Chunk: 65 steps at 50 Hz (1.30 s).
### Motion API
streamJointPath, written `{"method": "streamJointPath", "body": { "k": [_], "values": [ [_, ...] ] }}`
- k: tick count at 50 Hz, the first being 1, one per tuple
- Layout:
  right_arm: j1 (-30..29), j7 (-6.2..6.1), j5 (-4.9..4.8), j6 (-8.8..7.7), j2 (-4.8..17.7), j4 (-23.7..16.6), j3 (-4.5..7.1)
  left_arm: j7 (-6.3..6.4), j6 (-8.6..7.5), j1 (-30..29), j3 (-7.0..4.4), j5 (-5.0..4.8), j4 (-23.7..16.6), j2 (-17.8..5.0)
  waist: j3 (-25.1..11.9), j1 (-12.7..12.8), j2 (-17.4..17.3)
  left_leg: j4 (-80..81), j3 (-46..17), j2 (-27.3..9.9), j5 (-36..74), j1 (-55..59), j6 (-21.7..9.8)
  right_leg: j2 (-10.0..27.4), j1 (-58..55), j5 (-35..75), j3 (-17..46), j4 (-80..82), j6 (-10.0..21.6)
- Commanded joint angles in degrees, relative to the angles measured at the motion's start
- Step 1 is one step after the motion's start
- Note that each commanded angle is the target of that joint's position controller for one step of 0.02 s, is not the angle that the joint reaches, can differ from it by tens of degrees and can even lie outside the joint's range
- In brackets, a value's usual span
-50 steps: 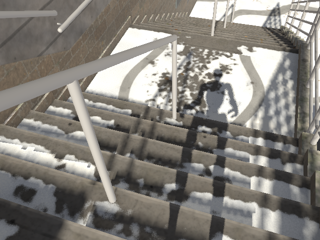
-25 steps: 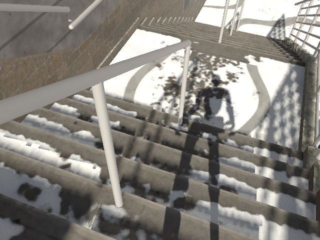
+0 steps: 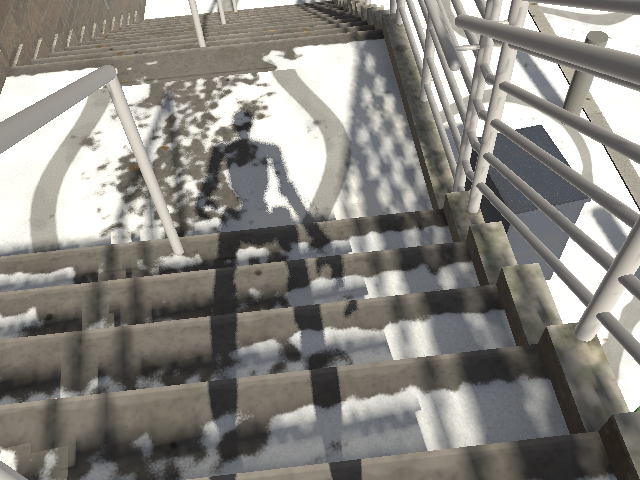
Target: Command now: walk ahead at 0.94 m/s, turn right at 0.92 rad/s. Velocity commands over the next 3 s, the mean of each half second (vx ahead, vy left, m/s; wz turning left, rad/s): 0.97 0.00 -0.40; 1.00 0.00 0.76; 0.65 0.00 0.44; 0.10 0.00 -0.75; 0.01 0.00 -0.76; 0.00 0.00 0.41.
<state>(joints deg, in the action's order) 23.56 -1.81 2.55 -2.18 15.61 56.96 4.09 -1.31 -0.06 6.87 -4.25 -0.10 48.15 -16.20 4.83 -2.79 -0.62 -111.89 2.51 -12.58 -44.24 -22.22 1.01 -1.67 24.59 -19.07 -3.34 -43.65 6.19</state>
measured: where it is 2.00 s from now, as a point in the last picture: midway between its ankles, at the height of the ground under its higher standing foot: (311, 288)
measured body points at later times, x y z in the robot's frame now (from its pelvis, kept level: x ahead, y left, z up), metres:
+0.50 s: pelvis +0.40 -0.01 -0.17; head +0.38 +0.00 +0.28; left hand +0.57 +0.20 -0.29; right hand +0.28 -0.26 -0.31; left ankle +0.38 +0.05 -0.87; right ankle +0.32 -0.12 -0.70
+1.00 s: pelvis +0.82 -0.06 -0.36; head +0.83 -0.04 +0.09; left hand +0.70 +0.19 -0.51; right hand +1.00 -0.33 -0.46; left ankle +0.93 +0.06 -1.02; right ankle +0.69 -0.18 -1.04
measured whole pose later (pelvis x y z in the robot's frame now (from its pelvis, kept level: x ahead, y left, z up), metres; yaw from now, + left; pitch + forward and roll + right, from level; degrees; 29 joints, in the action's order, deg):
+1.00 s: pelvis +0.82 -0.06 -0.36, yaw +12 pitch +0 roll -3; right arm 10.6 1.6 2.4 -1.5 18.2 49.6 5.4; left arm 2.0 -6.7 27.8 -4.0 0.4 60.1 -15.2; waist 1.1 0.8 -0.4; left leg -60.2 0.3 -2.8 9.7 -42.8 -6.4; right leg -1.1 6.5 -40.2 -9.3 -47.0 0.1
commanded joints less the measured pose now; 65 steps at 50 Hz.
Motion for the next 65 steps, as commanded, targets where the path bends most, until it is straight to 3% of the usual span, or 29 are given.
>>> {"method": "streamJointPath", "body": {
  "k": [1, 4, 7, 9, 14, 18, 19, 21, 23, 24, 28, 30, 32, 35, 38, 39, 40, 41, 43, 44, 46, 52, 55, 57, 58, 61, 63, 64, 65],
  "values": [
    [-15.99, -0.21, 1.86, -3.31, 4.93, -13.91, -0.45, 2.37, 1.23, 23.31, -2.3, -0.83, 4.96, -11.86, -12.9, 11.2, 1.9, 1.94, -5.27, 4.4, 6.38, -45.82, -0.56, 17.69, -39.63, 2.78, 38.47, 20.99, 13.79],
    [-11.32, -0.1, 0.67, -0.55, 4.05, -11.32, -0.67, 2.46, -1.73, 9.24, 0.19, 1.48, 1.15, -4.38, 1.7, -0.82, -1.76, 37.95, -8.31, 3.72, 28.56, -25.64, 4.02, 10.19, 3.11, -1.4, 31.23, 17.42, 13.27],
    [-4.38, 1.35, 1.48, 0.66, 3.96, -5.66, -0.2, 2.51, -2.93, 13.8, -1.48, 1.58, 3.39, -7.86, -5.11, -0.5, 7.11, 41.37, -3.71, 6.38, 44.73, -14.84, 2.95, 8.19, 0.12, 22.89, 29.41, 16.14, 14.75],
    [-17.94, 2.45, -0.34, -1.22, 5.82, -11.09, 0.38, 3.12, -4.69, 14.79, 0.2, -1.61, 5.1, -0.51, -1.99, 2.39, 1.76, 66.64, -7.57, 6.11, 72.89, -13.33, 0.65, 1.73, 0.51, 4.66, 25.21, 10.2, 10.93],
    [-21.83, 3.51, -2.29, -0.44, 1.62, -13.97, -0.17, 2.3, -3.32, 16.14, 0.23, 2.06, 4.21, -3.03, -1.11, 6.9, 3.49, 73.6, -0.91, 12.86, 71.41, 2.94, -1.61, 1.0, 0.24, 5.17, 22.25, 0.69, 7.13],
    [20.81, 1.3, -1.82, 1.44, 6.04, -1.01, 3.42, 1.68, -4.12, 8.6, -0.79, 3.88, 5.22, -5.45, -5.21, -14.69, 0.17, 82.14, 3.42, 15.59, 48.19, 33.45, -7.96, -0.61, 2.87, 46.63, 11.1, -45.04, 5.34],
    [25.09, 1.97, -1.17, 0.82, 5.87, 1.41, 3.49, 2.7, -4.09, 5.09, -0.23, 2.98, 4.94, 0.17, 1.04, -17.68, -11.17, 98.8, -10.85, 5.15, 55.01, 34.65, -17.23, -10.22, 14.9, 1.82, 6.83, -81.51, 4.09],
    [16.94, 3.87, -1.36, -0.04, -0.15, 0.69, -1.19, 2.4, -5.87, 11.68, 3.36, 0.53, -3.0, 8.76, -3.85, 1.57, -12.45, 69.56, -21.16, -0.42, 92.09, 41.09, -11.66, -7.74, 38.67, -18.24, 11.39, -79.39, 6.49],
    [9.16, 2.83, -1.88, -0.87, 7.48, -1.6, 1.75, 1.84, -4.91, 9.76, 2.72, 5.7, -1.48, 1.43, -3.8, 2.25, -9.65, 85.93, -45.4, -6.98, 26.12, 29.74, -25.23, 0.79, 43.77, -14.51, 10.63, -61.45, 2.05],
    [4.49, 2.53, -1.99, -2.69, 3.1, -2.6, -0.08, 2.39, -3.72, 0.44, 1.33, 6.04, -2.13, -2.72, 3.42, 4.57, 3.21, 88.97, -45.01, -3.31, 15.42, 16.48, -22.0, 4.61, 41.82, -3.91, 12.75, -46.77, -1.89],
    [4.28, 0.07, -0.89, -4.41, 9.68, -3.63, 0.64, 1.23, -1.83, -3.92, 2.06, 3.85, -0.48, -0.84, 4.15, 4.87, -1.96, 87.22, -34.24, 5.21, 44.14, -14.71, -18.12, 3.78, 4.79, 22.17, 5.11, -20.08, -8.53],
    [5.6, 0.34, -3.66, -5.15, 0.62, -2.58, -1.35, 0.29, -3.99, -7.83, 2.37, 2.24, -1.96, -0.54, 2.6, 2.86, 3.27, 77.23, -26.22, 15.25, 28.59, -13.49, -14.07, 3.55, 1.06, 49.45, 6.56, 2.33, -6.12],
    [5.81, 1.11, -3.72, -4.97, 2.25, -3.06, -1.29, 0.07, -3.89, -8.85, 2.93, 1.68, -2.18, 2.04, -0.54, -0.76, 1.23, 73.53, -27.06, 16.11, 33.64, -11.69, -13.6, -0.04, -7.67, 49.72, 3.91, 4.64, -6.05],
    [14.2, 0.96, -0.73, -1.32, 1.27, 0.29, -1.44, 1.36, -4.54, -11.87, 3.84, 0.21, -5.49, 3.66, 0.99, -6.83, -2.95, 63.99, -26.93, 16.8, 41.98, 2.85, -12.88, -1.79, -6.04, 36.69, 3.33, 16.08, -5.65],
    [2.52, 1.54, -0.23, -0.99, 4.14, -1.33, -1.09, 2.51, -6.12, 22.93, 0.39, 0.63, 2.63, -2.14, -10.88, 12.98, -0.97, 25.82, -22.3, 18.05, 65.82, -6.34, -12.12, 1.59, -39.72, 42.88, 6.54, 18.18, -3.25],
    [3.78, 0.87, -2.88, -1.51, 3.75, -0.25, -0.13, 2.78, -5.53, 21.24, 0.01, 2.34, 3.06, -4.12, -4.54, 12.78, 4.04, 6.03, -15.02, 22.95, 19.48, -19.88, -11.69, 12.38, -43.74, 48.51, 15.54, 27.2, 0.26],
    [8.52, -1.35, -6.24, -1.37, 0.97, -3.0, -0.43, 1.84, -5.42, 22.73, -0.56, 3.0, 2.03, -6.69, -14.35, 7.31, 10.42, -2.74, -12.83, 19.42, 2.0, -34.89, -10.4, 25.82, -64.1, 84.39, 20.4, 0.68, 1.65],
    [10.2, -2.46, -4.96, -1.03, 1.81, -2.52, -0.87, 0.74, -5.39, 24.03, 0.5, 1.91, 2.02, -2.52, -17.48, 7.52, 6.0, 3.8, -11.0, 14.1, 5.94, -42.12, -10.11, 28.48, -65.44, 73.99, 21.62, 0.65, 2.86],
    [-0.11, -1.04, 0.35, 0.31, 1.84, -3.81, 0.25, 0.86, -4.6, 22.35, 0.08, 1.22, 2.97, -0.45, -9.51, 8.33, -3.28, 7.15, -6.21, 10.81, 13.36, -39.68, -10.89, 20.2, -43.99, 42.85, 18.53, 8.59, 2.69],
    [-2.84, 0.0, 0.96, 0.09, 0.91, -6.51, 0.73, 1.05, -6.36, 23.65, 0.33, 2.32, 3.91, -0.72, -7.41, 6.64, 7.69, 14.06, -9.59, 8.29, 22.36, -41.77, -11.31, 23.39, -37.55, 41.62, 21.88, 6.02, 4.58],
    [-12.4, 3.14, 1.33, 1.33, -1.69, -10.49, -0.01, 2.09, -7.78, 16.89, 0.57, 0.27, 6.07, 0.99, 5.69, 2.64, 4.91, 44.36, -11.82, 4.65, 38.07, -28.01, -6.66, 20.78, -8.04, 23.61, 16.22, 14.39, 2.22],
    [-11.75, 6.15, -2.04, -0.13, -5.26, -8.31, -1.97, 4.41, -9.28, 11.03, 1.67, -0.52, 9.76, 0.26, 0.43, -1.23, 3.68, 69.07, 8.92, 15.6, 83.59, 17.17, -7.33, 9.81, 13.33, 9.62, -9.32, -0.64, -6.56],
    [-1.49, 3.81, 1.06, 1.95, 3.97, -5.42, 0.63, 4.32, -5.7, 20.7, 0.97, 1.78, 11.8, -6.1, -2.05, -3.48, 0.7, 75.74, 11.81, 20.98, 52.36, 26.5, -11.72, 13.55, 1.93, 45.32, -9.17, -32.34, -5.45],
    [11.91, 2.84, -2.14, 1.51, 11.38, -1.47, 3.03, 4.96, -3.32, 10.41, 0.21, 4.14, 9.79, -5.1, -0.34, -14.21, -4.11, 82.19, -6.69, 10.62, 56.44, 37.13, -20.88, 2.57, 21.63, -23.01, -7.65, -77.89, -4.35],
    [11.05, 1.85, -1.76, 1.1, 15.7, -1.2, 2.55, 5.01, -4.71, 16.48, 0.76, 1.89, 3.14, -1.79, -7.25, -5.26, -14.52, 64.95, -17.27, 0.53, 106.8, 51.8, -23.14, 5.75, 35.84, -24.31, 0.42, -75.97, -7.34],
    [-0.86, 0.46, -0.27, 1.58, 10.28, -6.0, 1.79, 3.24, -5.42, 15.34, 0.11, 4.57, 3.33, -5.33, -6.35, -0.05, 4.83, 77.19, -40.66, -7.73, 57.65, 30.91, -28.92, 9.51, 37.33, -16.33, 9.74, -44.99, -9.37],
    [-6.62, 0.74, -0.58, 0.2, 9.47, -7.24, 0.96, 3.99, -2.29, 18.04, -0.27, 4.92, 5.54, -3.93, -1.38, 5.87, 11.39, 77.15, -31.3, -5.56, 79.46, 1.38, -25.08, 8.8, 14.39, -3.26, 5.51, -24.59, -11.05],
    [-6.48, 6.49, 5.71, -4.79, 5.64, -7.19, -2.31, -1.28, -3.91, 17.32, 4.8, 5.43, 3.39, 5.11, -4.5, 6.7, 3.15, 73.89, -18.08, -1.23, 67.52, -15.7, -23.32, 12.01, 4.97, 15.92, 10.76, -25.87, -11.9],
    [-8.02, 6.36, 4.13, -6.69, 1.48, -8.38, -2.85, -2.67, -4.38, 18.03, 4.65, 6.82, 3.13, 4.27, -1.97, 6.11, 4.41, 71.42, -14.7, 3.24, 57.39, -21.0, -18.36, 12.76, 3.09, 31.85, 11.18, -15.81, -11.78]
  ]
}}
